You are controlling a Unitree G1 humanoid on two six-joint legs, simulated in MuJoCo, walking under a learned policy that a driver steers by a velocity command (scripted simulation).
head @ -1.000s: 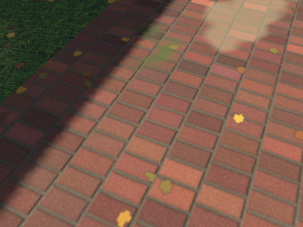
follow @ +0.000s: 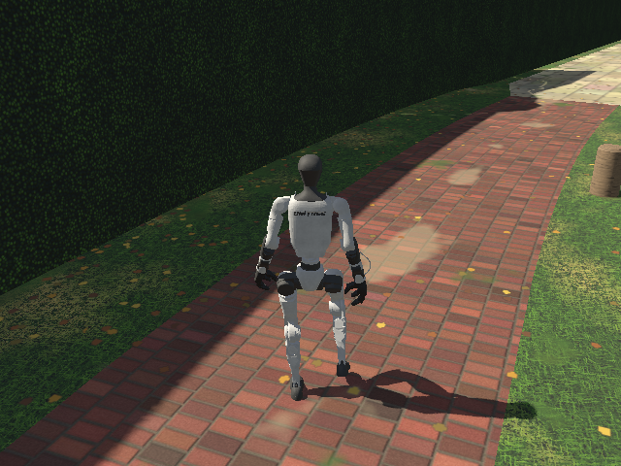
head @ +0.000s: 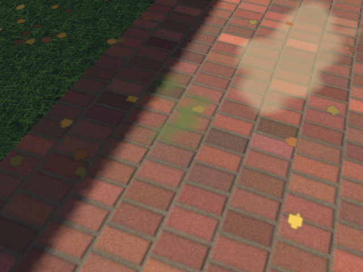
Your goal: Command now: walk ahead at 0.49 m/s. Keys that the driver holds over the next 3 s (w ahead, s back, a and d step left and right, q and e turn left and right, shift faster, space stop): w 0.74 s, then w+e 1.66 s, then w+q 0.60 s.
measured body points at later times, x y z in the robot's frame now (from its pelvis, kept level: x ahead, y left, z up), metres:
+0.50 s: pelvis +0.28 -0.08 +0.00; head +0.30 -0.09 +0.45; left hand +0.33 +0.18 -0.13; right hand +0.37 -0.35 -0.14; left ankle +0.28 +0.08 -0.66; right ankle +0.30 -0.16 -0.75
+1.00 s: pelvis +0.55 -0.01 -0.01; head +0.58 +0.00 +0.44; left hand +0.60 +0.25 -0.15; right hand +0.65 -0.28 -0.12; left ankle +0.61 +0.08 -0.75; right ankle +0.45 -0.16 -0.65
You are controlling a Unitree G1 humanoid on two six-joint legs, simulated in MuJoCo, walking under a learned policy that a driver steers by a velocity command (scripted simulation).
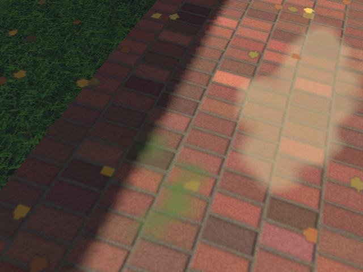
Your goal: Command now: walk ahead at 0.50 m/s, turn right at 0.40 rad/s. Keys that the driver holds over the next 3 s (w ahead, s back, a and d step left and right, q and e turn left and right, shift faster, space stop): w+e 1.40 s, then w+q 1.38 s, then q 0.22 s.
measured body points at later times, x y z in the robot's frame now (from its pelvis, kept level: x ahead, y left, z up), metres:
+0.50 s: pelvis +0.25 -0.08 -0.02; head +0.29 -0.09 +0.43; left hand +0.48 +0.13 -0.12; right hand +0.23 -0.36 -0.15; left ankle +0.12 +0.11 -0.64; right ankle +0.31 -0.16 -0.74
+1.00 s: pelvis +0.54 -0.13 -0.01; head +0.56 -0.15 +0.44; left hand +0.73 +0.08 -0.13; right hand +0.57 -0.46 -0.09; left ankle +0.66 -0.09 -0.74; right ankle +0.34 -0.16 -0.67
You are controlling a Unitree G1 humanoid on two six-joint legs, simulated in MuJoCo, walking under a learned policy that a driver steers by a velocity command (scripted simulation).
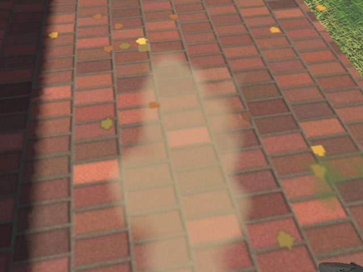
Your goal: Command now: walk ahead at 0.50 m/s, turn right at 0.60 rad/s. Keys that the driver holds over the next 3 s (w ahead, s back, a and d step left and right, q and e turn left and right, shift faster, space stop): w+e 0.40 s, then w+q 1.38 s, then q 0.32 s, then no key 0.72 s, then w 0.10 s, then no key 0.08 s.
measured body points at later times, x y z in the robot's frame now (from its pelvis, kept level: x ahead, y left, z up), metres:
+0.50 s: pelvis +0.25 -0.07 -0.01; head +0.29 -0.09 +0.44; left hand +0.54 +0.10 -0.08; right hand +0.19 -0.35 -0.14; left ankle +0.10 +0.12 -0.68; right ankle +0.33 -0.18 -0.73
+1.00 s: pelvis +0.52 -0.11 -0.01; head +0.56 -0.11 +0.44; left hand +0.59 +0.17 -0.13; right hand +0.69 -0.36 -0.11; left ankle +0.67 -0.02 -0.72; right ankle +0.33 -0.18 -0.72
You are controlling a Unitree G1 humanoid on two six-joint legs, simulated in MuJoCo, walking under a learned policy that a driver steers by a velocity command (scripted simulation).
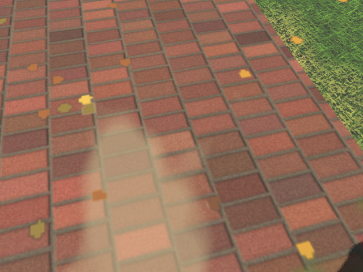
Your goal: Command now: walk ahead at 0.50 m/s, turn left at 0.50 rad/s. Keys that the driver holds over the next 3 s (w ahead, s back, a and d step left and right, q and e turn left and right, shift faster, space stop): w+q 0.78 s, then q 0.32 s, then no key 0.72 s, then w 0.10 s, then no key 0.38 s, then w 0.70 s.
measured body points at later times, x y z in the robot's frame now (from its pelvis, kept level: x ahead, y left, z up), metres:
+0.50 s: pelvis +0.30 +0.01 +0.00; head +0.32 +0.02 +0.45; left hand +0.45 +0.31 -0.06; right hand +0.43 -0.26 -0.10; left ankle +0.14 +0.09 -0.72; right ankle +0.45 -0.07 -0.72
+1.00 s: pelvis +0.52 +0.11 +0.00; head +0.55 +0.14 +0.45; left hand +0.37 +0.38 -0.12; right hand +0.85 +0.05 -0.07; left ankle +0.57 +0.26 -0.72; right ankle +0.46 -0.08 -0.71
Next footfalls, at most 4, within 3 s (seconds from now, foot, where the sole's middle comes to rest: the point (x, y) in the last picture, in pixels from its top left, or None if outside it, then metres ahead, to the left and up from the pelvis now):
0.02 left None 0.18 0.09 -0.76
0.50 right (216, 264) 0.49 -0.06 -0.76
1.00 left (122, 228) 0.60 0.29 -0.76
1.42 right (173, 195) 0.75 0.10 -0.76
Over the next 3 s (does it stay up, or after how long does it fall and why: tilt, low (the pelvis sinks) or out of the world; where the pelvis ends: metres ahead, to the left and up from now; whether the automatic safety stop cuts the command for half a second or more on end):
stays up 0.83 0.33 0.01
